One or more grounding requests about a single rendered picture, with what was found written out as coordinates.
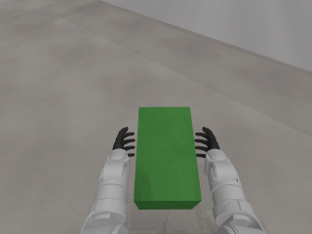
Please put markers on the robot right upper arm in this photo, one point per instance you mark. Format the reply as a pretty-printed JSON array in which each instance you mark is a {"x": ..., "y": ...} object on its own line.
[{"x": 237, "y": 229}]

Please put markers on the left robot hand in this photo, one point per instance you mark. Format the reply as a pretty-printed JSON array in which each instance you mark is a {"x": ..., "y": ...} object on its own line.
[{"x": 120, "y": 142}]

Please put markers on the carton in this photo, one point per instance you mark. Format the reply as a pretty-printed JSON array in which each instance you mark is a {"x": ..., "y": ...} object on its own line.
[{"x": 166, "y": 176}]

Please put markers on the robot left upper arm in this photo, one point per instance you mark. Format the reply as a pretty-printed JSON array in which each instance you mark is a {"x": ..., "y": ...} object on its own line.
[{"x": 109, "y": 228}]

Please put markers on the robot left forearm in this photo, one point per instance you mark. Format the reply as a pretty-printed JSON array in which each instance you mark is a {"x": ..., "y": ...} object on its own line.
[{"x": 109, "y": 205}]

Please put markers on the right robot hand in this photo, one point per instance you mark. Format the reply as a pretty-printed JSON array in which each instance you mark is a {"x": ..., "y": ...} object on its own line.
[{"x": 210, "y": 142}]

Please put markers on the robot right forearm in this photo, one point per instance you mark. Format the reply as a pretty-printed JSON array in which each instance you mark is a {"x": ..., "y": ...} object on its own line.
[{"x": 230, "y": 204}]

